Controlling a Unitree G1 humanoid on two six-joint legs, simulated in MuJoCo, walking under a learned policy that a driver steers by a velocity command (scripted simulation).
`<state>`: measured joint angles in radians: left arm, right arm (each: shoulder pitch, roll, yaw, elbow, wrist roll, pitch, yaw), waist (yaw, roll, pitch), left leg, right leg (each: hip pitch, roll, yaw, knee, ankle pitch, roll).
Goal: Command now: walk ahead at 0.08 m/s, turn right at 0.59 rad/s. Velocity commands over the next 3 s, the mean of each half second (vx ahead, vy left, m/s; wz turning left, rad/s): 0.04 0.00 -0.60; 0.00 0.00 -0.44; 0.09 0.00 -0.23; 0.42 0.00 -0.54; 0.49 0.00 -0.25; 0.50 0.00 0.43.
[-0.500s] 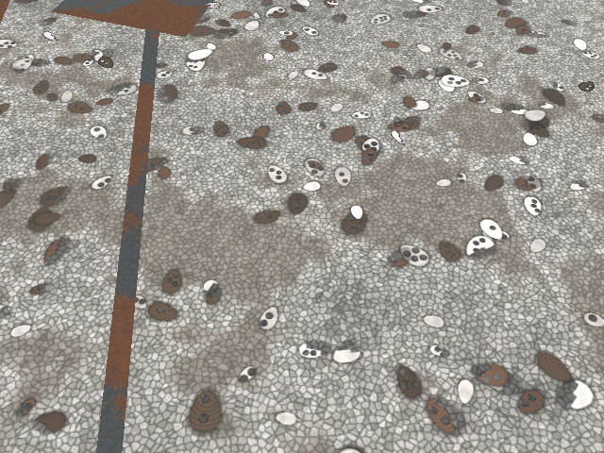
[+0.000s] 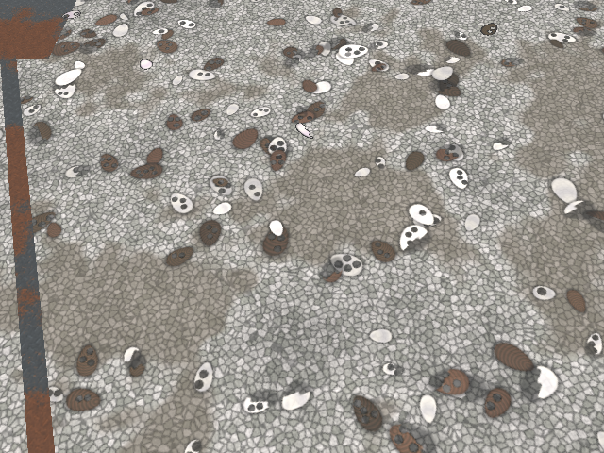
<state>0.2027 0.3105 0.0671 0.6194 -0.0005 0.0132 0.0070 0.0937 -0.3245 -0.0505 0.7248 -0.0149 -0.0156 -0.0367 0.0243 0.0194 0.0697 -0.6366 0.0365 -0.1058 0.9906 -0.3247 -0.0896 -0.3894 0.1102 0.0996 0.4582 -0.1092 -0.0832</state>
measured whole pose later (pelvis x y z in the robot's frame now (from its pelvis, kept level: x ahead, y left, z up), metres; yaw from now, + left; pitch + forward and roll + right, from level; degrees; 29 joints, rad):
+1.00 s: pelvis +0.04 +0.00 +0.00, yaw -31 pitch +0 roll +1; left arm 0.15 0.26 0.03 0.64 0.01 0.03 0.01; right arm 0.15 -0.30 -0.07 0.75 0.01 0.02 -0.02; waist 0.00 0.02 0.04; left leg -0.36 0.03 -0.04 0.73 -0.36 -0.08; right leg -0.25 0.08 0.09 0.48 -0.23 -0.06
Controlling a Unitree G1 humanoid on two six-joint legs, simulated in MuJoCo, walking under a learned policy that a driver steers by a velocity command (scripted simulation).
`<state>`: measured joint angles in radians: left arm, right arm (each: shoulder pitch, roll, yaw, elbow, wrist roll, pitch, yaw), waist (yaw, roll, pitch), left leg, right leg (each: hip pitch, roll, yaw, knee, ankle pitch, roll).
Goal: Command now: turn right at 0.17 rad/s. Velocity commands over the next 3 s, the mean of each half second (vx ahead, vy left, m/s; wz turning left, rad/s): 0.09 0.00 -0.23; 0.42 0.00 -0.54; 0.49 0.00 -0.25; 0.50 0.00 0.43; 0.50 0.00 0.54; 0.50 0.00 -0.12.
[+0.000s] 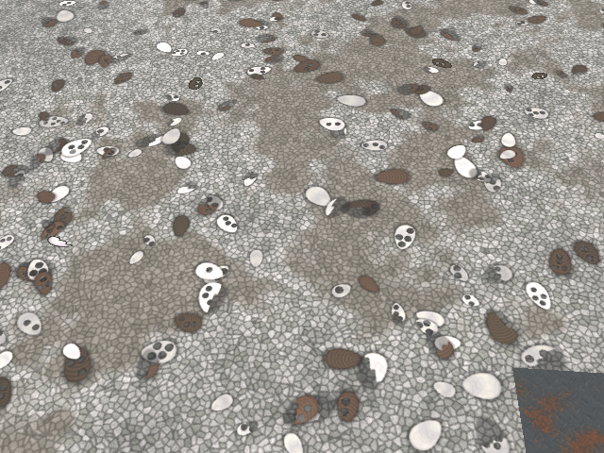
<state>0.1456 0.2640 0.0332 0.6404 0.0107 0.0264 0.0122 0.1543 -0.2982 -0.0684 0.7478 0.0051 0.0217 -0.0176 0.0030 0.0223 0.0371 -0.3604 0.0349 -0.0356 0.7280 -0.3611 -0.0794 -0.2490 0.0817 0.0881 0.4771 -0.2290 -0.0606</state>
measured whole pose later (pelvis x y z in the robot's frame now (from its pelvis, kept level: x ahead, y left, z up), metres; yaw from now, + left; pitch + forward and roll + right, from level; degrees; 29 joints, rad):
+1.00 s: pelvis +0.25 -0.10 +0.00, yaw -23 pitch +2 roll +1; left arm 0.46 0.26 0.05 0.77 -0.03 -0.04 0.03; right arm -0.05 -0.28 -0.05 0.65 0.01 -0.11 0.05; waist 0.10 0.05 0.03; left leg -0.61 -0.01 -0.06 0.50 0.08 -0.03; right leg 0.05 0.07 0.19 0.30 -0.38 -0.08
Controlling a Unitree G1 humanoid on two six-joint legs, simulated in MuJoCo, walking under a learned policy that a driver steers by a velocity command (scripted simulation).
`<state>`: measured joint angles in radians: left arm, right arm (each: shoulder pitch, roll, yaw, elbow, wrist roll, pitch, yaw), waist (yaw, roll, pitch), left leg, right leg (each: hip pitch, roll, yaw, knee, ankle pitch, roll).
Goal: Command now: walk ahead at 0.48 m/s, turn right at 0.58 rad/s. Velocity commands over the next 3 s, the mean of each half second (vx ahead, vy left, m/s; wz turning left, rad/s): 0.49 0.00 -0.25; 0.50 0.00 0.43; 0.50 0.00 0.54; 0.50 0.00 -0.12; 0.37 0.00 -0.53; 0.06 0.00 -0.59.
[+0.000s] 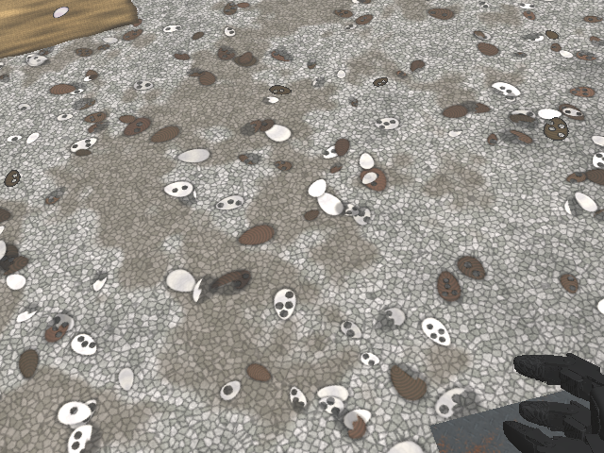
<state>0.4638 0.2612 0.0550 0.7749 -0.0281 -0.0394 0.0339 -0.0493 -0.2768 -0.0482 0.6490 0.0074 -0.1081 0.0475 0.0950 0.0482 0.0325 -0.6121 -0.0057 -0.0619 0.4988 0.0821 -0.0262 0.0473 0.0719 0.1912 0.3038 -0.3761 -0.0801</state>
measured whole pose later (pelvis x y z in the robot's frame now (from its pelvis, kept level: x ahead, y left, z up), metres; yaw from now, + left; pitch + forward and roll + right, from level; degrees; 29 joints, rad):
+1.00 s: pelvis +0.55 -0.03 -0.01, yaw +10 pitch +1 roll -3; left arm 0.33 0.30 0.08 0.83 -0.02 -0.07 0.01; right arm 0.07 -0.28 -0.04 0.65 0.02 -0.02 0.06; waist 0.09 0.03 0.05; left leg -0.61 0.07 0.02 0.66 -0.08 0.05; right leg 0.10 -0.01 -0.25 0.26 -0.37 0.04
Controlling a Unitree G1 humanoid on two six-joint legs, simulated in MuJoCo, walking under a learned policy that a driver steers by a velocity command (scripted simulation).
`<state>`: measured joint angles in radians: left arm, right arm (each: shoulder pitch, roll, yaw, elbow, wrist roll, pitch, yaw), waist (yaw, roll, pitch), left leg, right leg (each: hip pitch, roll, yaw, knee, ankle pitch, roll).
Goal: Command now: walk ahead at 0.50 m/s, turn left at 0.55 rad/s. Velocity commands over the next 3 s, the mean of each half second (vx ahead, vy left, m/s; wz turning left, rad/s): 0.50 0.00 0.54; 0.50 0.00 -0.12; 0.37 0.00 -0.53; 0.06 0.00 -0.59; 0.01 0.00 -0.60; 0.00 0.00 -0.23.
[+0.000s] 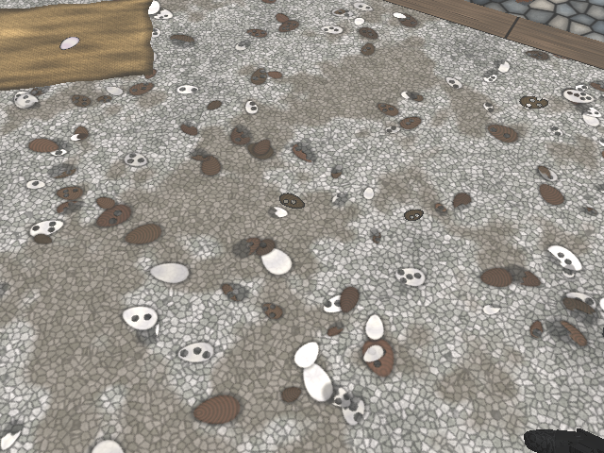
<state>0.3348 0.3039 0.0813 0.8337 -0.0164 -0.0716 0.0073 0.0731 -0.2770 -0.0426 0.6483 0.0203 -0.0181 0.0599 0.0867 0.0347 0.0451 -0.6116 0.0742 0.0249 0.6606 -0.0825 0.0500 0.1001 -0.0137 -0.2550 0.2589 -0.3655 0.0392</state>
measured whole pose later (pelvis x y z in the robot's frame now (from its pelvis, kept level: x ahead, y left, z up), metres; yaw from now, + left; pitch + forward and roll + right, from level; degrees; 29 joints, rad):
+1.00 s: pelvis +0.56 +0.11 +0.00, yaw +10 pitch +2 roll -2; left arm 0.45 0.29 0.06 0.81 -0.03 -0.04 0.01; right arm 0.02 -0.27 -0.02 0.63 0.01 -0.11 0.02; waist 0.11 0.03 0.01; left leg -0.43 0.01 -0.08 0.45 -0.05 -0.01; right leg -0.07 0.07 0.17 0.42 -0.37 -0.01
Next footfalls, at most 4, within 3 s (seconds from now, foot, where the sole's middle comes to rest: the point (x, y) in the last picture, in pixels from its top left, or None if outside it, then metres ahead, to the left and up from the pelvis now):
0.06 left None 0.20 0.10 -0.77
0.56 right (346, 422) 0.52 -0.03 -0.77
1.00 left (227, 342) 0.69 0.26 -0.77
1.48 right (334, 265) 0.93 0.02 -0.77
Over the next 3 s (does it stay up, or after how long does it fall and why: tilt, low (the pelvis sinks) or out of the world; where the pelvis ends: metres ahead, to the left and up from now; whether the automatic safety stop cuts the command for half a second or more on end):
stays up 0.88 0.12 0.01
